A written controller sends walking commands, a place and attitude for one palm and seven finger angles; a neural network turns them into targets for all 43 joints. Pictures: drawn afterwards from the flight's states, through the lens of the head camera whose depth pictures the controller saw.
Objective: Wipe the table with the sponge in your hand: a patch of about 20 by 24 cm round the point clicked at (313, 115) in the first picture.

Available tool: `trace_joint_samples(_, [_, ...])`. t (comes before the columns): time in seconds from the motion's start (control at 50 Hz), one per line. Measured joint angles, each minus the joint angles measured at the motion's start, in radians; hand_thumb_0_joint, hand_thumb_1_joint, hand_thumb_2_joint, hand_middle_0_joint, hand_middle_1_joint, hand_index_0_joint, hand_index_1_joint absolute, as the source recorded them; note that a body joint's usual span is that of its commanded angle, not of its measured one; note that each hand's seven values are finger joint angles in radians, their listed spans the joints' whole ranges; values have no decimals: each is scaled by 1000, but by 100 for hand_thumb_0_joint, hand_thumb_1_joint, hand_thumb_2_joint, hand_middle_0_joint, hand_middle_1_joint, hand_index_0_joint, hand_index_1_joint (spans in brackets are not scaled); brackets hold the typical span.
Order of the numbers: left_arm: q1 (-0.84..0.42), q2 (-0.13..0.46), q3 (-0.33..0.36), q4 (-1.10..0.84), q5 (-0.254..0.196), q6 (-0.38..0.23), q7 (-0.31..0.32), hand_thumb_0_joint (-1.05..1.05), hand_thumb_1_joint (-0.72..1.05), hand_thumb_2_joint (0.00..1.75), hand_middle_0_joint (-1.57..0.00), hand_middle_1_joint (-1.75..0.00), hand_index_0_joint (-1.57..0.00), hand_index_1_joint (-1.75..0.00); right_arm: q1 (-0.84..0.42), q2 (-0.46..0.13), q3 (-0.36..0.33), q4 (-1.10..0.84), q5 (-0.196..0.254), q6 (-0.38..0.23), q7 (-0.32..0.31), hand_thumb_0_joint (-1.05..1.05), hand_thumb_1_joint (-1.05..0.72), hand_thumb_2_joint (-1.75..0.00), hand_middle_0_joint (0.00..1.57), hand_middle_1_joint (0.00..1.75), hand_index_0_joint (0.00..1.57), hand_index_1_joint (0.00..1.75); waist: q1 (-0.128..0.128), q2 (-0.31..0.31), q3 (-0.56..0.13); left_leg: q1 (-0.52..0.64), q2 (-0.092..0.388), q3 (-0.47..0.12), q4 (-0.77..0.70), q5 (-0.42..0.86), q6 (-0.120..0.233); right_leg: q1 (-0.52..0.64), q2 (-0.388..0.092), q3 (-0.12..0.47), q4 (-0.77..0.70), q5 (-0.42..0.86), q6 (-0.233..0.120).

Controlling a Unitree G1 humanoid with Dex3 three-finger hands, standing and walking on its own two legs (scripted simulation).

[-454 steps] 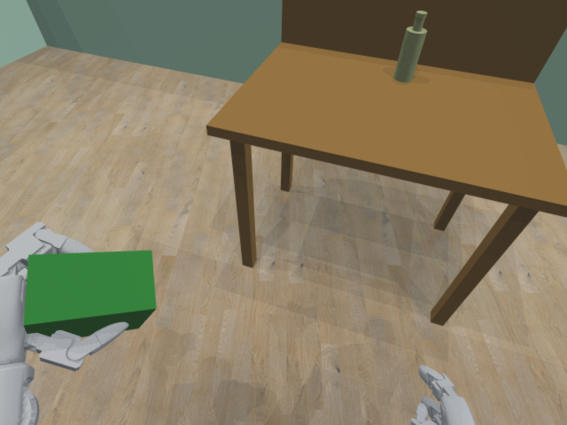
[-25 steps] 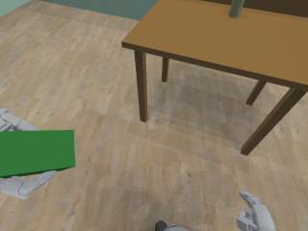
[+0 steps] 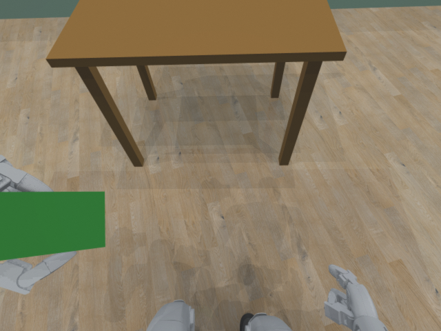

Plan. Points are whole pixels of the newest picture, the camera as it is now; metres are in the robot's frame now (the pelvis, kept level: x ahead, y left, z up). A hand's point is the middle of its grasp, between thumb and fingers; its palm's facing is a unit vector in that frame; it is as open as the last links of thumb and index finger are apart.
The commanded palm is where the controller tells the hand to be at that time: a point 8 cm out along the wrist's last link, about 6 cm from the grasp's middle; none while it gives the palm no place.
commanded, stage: turn to face it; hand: left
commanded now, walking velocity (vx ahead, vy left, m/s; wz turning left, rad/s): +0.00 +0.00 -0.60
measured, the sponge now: (59, 224) +0.23 +0.20 +0.16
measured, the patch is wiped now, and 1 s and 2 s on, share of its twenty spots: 0.00 0.00 0.00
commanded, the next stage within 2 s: take the last steps up to it in 0.62 s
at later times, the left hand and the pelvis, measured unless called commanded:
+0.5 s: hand (122, 222) +0.23 +0.12 +0.17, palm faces +0.13 -0.86 -0.49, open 10.1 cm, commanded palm +0.18 +0.19 +0.18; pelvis -0.05 -0.03 -0.02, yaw -16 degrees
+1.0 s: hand (114, 256) +0.19 +0.12 +0.17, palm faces +0.11 -0.89 -0.45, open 10.1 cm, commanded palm +0.17 +0.17 +0.18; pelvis -0.08 -0.03 +0.00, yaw -21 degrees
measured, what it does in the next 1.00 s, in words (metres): steps on the spot, turning right: left foot, then right foot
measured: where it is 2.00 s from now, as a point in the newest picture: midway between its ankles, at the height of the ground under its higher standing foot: outside the picture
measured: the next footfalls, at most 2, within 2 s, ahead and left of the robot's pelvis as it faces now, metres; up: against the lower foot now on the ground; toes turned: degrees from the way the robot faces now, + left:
left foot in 0.16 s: +0.04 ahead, +0.15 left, +0.00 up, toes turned -1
right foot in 0.42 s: +0.01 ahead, -0.14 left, +0.00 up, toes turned -19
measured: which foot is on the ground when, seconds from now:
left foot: up 0.00-0.14, down 0.16-0.42, up 0.44-0.76, down 0.78-1.00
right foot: down 0.00-0.18, up 0.20-0.40, down 0.42-0.82, up 0.84-0.98, down 1.00-1.00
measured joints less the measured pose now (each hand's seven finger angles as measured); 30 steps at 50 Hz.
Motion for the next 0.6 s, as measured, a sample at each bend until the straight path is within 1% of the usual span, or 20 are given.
trace_joint_samples(0.06, [4,6,4,10,2,10,6,-2,-50,101,-73,-133,-76,-134,14,-26,-15,-6,2,10,-6,1,-90,-90,20,30,20,30,14,-18,-32,45,-17,5,-139,12,11,-5,15,35,-21,23,0])
trace_joint_samples(0.12, [-18,-14,-14,23,8,27,12,-2,-50,101,-73,-133,-76,-134,28,-45,-19,-15,4,14,-8,1,-90,-90,20,30,20,30,26,-32,-65,122,-26,4,-304,48,27,-16,33,63,-18,33,5])
trace_joint_samples(0.14, [-28,-23,-24,25,9,33,13,-2,-50,101,-73,-133,-76,-134,33,-49,-19,-20,5,13,-9,1,-90,-90,20,30,20,30,28,-34,-75,158,-23,6,-373,75,35,-23,41,69,-9,32,8])
trace_joint_samples(0.16, [-38,-30,-33,25,11,36,13,-2,-50,101,-73,-133,-76,-134,40,-52,-19,-28,5,9,-12,1,-90,-90,20,30,20,30,29,-31,-87,193,-14,8,-444,110,50,-35,53,70,10,27,11])
trace_joint_samples(0.18, [-56,-32,-39,29,15,36,12,-2,-50,101,-73,-133,-76,-134,41,-46,-21,-32,4,4,-16,1,-90,-90,20,30,20,30,31,-42,-87,200,-12,18,-464,180,58,-49,54,74,42,10,20])
trace_joint_samples(0.2, [-73,-33,-42,40,19,35,9,-2,-50,101,-73,-133,-76,-134,41,-34,-21,-35,4,-1,-20,1,-90,-90,20,30,20,30,42,-59,-83,203,-12,35,-452,193,58,-71,50,78,106,-64,36])
trace_joint_samples(0.22, [-85,-35,-44,55,24,34,7,-2,-50,101,-73,-133,-76,-134,42,-20,-18,-39,3,-7,-23,1,-90,-90,20,30,20,30,51,-67,-83,206,-6,52,-437,183,57,-101,44,60,203,-141,55])
trace_joint_samples(0.24, [-94,-39,-46,68,27,37,4,-2,-50,101,-73,-133,-76,-134,46,-7,-15,-44,0,-17,-23,1,-90,-90,19,30,20,30,55,-65,-84,209,5,61,-424,167,54,-127,35,34,307,-190,72])
trace_joint_samples(0.26, [-102,-46,-51,79,30,40,2,-2,-50,101,-73,-134,-76,-134,52,7,-11,-47,0,-29,-21,1,-90,-90,19,30,20,30,57,-57,-84,214,19,66,-416,156,51,-142,22,6,386,-219,85])
trace_joint_samples(0.28, [-106,-54,-57,86,31,40,1,-2,-50,101,-73,-134,-76,-134,57,19,-5,-48,2,-41,-17,1,-90,-90,19,30,20,30,61,-46,-84,219,35,72,-411,148,45,-145,6,-19,426,-236,96])
trace_joint_samples(0.32, [-109,-72,-71,92,29,40,2,-2,-50,101,-73,-134,-76,-134,68,40,12,-50,7,-67,-5,1,-90,-90,20,30,20,30,71,-18,-83,227,74,87,-401,141,32,-116,-26,-64,398,-248,109])
trace_joint_samples(0.36, [-113,-78,-81,89,30,39,5,-2,-50,101,-73,-134,-76,-134,78,59,31,-52,8,-92,5,1,-90,-90,20,30,20,30,77,7,-77,226,112,101,-380,132,15,-59,-49,-96,298,-234,117])
trace_joint_samples(0.4, [-127,-65,-80,88,31,33,4,-2,-50,101,-73,-134,-76,-134,89,76,48,-55,7,-113,12,1,-90,-90,20,30,20,30,75,25,-68,208,144,105,-332,112,-6,16,-61,-115,164,-173,116])
trace_joint_samples(0.42, [-142,-59,-79,92,34,28,3,-2,-50,101,-73,-134,-76,-134,90,80,53,-53,8,-121,16,1,-90,-90,20,30,20,30,71,40,-59,190,164,99,-295,97,-13,34,-52,-124,124,-121,92])
trace_joint_samples(0.44, [-160,-61,-81,101,38,20,1,-2,-50,101,-73,-134,-76,-134,82,77,54,-43,8,-122,17,1,-90,-90,20,30,20,30,60,59,-44,164,172,74,-240,67,-4,28,-36,-135,133,-106,60])
trace_joint_samples(0.46, [-173,-64,-84,107,35,18,-1,-2,-50,101,-73,-134,-76,-134,71,73,54,-28,9,-116,16,1,-90,-90,20,30,20,30,50,65,-33,129,151,40,-159,9,6,15,-31,-136,147,-105,33])
trace_joint_samples(0.48, [-175,-66,-83,109,29,19,-2,-2,-50,101,-73,-134,-76,-134,58,69,54,-10,9,-107,13,1,-90,-90,20,30,20,30,42,61,-24,93,117,11,-66,-31,13,4,-30,-129,150,-103,15])
trace_joint_samples(0.52, [-143,-68,-71,100,17,19,-4,-2,-50,101,-73,-134,-76,-134,35,59,50,14,6,-82,7,1,-90,-90,20,30,20,30,25,49,-12,36,58,-19,87,-35,18,-5,-25,-106,122,-80,-1])
trace_joint_samples(0.56, [-93,-61,-57,85,12,15,-4,-2,-50,101,-73,-134,-76,-134,29,48,42,23,4,-61,1,1,-90,-90,20,30,20,30,7,36,-12,11,21,-18,133,-19,19,-4,-18,-86,76,-42,-3])
trace_joint_samples(0.6, [-47,-48,-46,70,11,10,-3,-2,-50,101,-73,-134,-76,-134,36,37,30,27,1,-52,-7,1,-90,-90,20,30,20,30,-3,19,-23,16,-2,-5,84,-10,24,-4,-13,-69,31,-8,-8])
